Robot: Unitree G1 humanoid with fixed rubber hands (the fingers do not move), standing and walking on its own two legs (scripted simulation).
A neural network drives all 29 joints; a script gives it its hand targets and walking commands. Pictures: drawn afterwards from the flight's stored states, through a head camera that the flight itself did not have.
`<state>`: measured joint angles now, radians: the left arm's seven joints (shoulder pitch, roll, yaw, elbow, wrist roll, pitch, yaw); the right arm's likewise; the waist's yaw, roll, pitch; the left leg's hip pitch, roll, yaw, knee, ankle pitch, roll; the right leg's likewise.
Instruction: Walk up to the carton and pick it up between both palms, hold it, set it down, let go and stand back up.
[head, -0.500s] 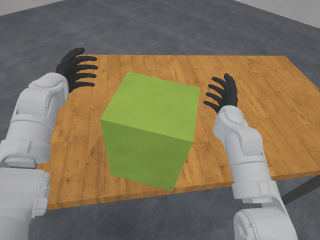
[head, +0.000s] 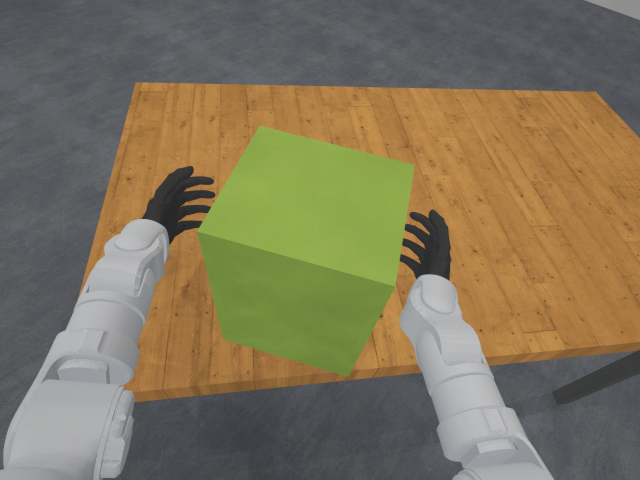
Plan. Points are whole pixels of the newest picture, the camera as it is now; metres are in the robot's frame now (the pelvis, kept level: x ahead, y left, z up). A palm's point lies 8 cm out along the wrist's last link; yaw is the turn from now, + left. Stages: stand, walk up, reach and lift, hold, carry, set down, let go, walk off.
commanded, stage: reach and lift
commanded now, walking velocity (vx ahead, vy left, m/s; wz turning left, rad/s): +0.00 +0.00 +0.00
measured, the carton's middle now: (308, 262) +0.39 -0.02 +0.03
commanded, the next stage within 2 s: none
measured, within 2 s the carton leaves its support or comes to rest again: neither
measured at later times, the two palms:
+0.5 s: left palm (184, 222) +0.44 +0.14 +0.06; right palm (416, 273) +0.36 -0.15 +0.05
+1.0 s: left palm (198, 227) +0.44 +0.13 +0.05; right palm (412, 277) +0.35 -0.15 +0.04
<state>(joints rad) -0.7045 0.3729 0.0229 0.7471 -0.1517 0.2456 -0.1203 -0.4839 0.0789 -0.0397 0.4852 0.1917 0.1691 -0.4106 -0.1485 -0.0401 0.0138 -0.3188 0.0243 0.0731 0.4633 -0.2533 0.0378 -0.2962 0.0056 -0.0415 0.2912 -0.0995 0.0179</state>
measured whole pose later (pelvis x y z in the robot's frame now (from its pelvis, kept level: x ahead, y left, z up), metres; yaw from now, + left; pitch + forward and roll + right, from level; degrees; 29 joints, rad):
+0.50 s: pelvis -0.01 +0.00 -0.01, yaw +0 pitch +10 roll -3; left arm -0.85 0.27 0.05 1.03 -0.06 0.06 -0.08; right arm -0.64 0.11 -0.10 0.85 0.13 -0.09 -0.43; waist -0.15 -0.03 -0.07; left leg -0.46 0.03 0.07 0.56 -0.28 0.04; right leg -0.44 0.00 -0.05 0.40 -0.13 0.02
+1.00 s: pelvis +0.00 +0.01 +0.00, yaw +1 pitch +6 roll -2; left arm -0.89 0.11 0.37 1.13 0.35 -0.07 -0.15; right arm -0.64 0.20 -0.49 0.97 -0.27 -0.37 -0.32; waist -0.12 -0.05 0.01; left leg -0.33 0.01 0.06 0.46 -0.25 0.05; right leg -0.30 -0.01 -0.05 0.30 -0.10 0.03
